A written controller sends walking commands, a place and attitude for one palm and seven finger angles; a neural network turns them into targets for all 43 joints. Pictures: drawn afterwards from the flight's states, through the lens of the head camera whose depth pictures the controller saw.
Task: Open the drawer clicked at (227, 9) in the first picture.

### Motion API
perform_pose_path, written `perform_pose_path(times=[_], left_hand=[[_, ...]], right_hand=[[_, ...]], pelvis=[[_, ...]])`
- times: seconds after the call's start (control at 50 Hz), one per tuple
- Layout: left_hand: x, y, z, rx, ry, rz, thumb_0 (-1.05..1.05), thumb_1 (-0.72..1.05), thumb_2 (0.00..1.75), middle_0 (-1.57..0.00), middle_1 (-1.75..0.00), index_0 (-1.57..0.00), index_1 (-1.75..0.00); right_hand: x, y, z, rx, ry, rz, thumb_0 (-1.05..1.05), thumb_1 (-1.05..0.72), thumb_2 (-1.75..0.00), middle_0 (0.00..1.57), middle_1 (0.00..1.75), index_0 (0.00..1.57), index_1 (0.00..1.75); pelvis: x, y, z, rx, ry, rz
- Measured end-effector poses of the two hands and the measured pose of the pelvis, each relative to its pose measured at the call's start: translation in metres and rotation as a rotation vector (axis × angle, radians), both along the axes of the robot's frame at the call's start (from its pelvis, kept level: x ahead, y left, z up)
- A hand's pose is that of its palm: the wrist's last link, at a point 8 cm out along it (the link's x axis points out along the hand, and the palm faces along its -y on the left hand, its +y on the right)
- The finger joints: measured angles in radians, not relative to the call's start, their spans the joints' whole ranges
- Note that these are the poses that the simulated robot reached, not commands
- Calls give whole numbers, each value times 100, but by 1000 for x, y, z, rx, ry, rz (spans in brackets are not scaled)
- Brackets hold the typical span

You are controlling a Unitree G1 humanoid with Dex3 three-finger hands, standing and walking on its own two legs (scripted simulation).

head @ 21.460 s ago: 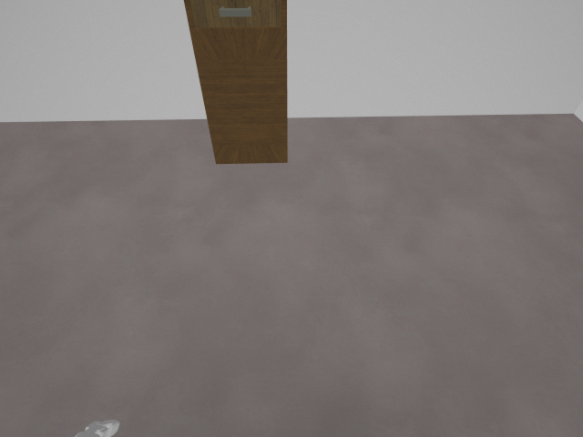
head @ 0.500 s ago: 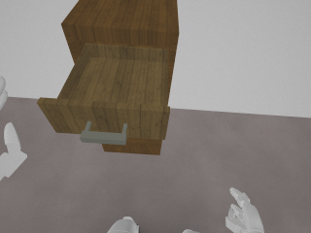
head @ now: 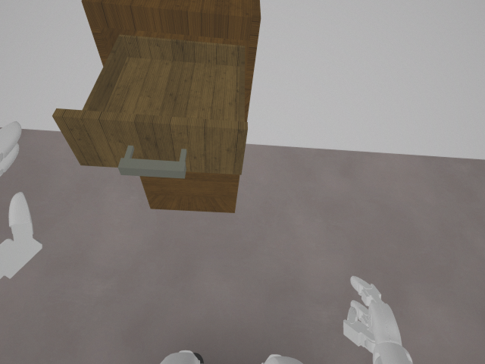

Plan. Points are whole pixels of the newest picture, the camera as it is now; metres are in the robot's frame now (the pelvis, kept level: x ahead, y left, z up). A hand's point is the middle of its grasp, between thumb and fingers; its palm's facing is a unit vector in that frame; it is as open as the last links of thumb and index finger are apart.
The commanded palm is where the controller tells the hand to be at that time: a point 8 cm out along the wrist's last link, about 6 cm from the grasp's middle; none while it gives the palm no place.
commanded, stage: stop stepping back and stand still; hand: left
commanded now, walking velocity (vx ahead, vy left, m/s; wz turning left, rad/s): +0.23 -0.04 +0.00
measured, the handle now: (155, 160) +0.46 +0.19 +0.01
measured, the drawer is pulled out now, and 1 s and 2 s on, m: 0.30 0.30 0.30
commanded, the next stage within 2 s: let the arm hang, fingers relaxed in 0.70 s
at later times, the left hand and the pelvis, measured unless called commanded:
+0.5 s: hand out of the picture +0.09 +0.22 +0.19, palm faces +0.41 -0.78 -0.48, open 7.4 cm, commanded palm +0.02 +0.27 +0.20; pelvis -0.09 -0.02 +0.00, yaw +3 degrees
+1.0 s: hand out of the picture +0.05 +0.19 -0.10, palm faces +0.14 -0.95 -0.29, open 7.4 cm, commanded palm none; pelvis -0.09 -0.02 +0.00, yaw +6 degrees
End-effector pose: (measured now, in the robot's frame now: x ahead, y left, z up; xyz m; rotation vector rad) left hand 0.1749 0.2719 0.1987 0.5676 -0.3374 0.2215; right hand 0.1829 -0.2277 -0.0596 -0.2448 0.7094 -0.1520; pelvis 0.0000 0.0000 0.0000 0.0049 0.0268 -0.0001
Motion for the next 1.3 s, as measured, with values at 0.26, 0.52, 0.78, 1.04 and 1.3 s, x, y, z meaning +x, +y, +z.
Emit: perform_pose_path(times=[0.26,0.52,0.78,1.04,1.3], left_hand=[[-94,-21,17,-7,-13,82,1,89,90,-21,-31,-21,-31],[-131,-15,10,5,-11,138,1,89,90,-21,-31,-21,-31],[-133,-12,1,-60,-20,171,1,89,90,-21,-31,-21,-31],[-181,-61,-310,-533,1297,308,1,91,90,-19,-30,-19,-30],[-303,-52,-325,-575,1673,529,-2,96,90,-20,-30,-20,-30]], right_hand=[[-96,-19,-14,52,60,-8,1,-90,-90,20,30,20,30],[-143,-31,-15,19,40,-17,1,-90,-90,20,30,20,30],[-121,-15,-14,40,24,34,1,-90,-90,20,30,20,30],[-164,-14,-65,86,351,31,0,-91,-90,20,30,20,30],[-280,-23,-69,50,758,-72,0,-92,-90,20,30,20,30]], pelvis=[[-64,-20,4,4,-38,11],[-92,-21,2,6,-58,55],[-92,-21,3,7,-57,59],[-89,-20,-1,10,-66,88],[-85,-20,13,-10,-56,82]])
